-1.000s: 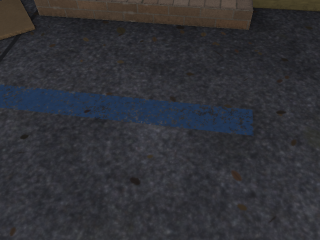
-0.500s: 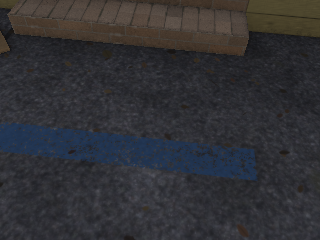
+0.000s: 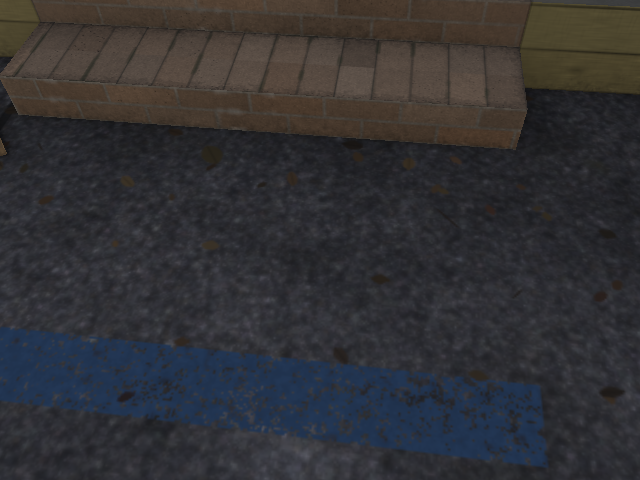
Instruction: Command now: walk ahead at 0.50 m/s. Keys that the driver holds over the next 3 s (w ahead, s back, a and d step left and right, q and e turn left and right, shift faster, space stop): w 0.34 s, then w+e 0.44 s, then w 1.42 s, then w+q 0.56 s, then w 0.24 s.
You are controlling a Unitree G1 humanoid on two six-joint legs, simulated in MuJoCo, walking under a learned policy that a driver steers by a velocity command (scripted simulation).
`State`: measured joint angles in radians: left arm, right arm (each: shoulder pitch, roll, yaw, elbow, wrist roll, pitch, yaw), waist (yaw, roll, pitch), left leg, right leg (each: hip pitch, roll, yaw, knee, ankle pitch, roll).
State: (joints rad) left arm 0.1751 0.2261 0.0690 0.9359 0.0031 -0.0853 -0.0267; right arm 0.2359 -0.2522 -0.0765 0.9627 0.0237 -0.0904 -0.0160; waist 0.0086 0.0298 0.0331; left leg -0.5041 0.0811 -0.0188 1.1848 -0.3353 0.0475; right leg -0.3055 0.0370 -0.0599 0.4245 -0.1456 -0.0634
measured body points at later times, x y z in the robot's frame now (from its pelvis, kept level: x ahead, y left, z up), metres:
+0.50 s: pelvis +0.27 +0.07 +0.00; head +0.30 +0.09 +0.44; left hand +0.30 +0.34 -0.15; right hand +0.39 -0.19 -0.12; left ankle +0.33 +0.16 -0.74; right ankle +0.16 -0.07 -0.64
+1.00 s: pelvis +0.53 +0.00 -0.02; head +0.57 -0.01 +0.43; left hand +0.77 +0.20 -0.13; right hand +0.46 -0.26 -0.16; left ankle +0.37 +0.17 -0.66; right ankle +0.60 -0.10 -0.74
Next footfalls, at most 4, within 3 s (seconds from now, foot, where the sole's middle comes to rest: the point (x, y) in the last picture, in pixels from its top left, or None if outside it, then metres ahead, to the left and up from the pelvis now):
0.38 left None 0.37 0.17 -0.78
0.94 right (398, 403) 0.63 -0.11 -0.78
1.46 left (332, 272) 0.99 0.03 -0.78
1.98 right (430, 212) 1.19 -0.24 -0.78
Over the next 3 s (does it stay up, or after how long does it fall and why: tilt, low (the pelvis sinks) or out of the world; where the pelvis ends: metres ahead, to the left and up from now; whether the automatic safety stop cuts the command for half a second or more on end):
stays up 1.63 -0.13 0.13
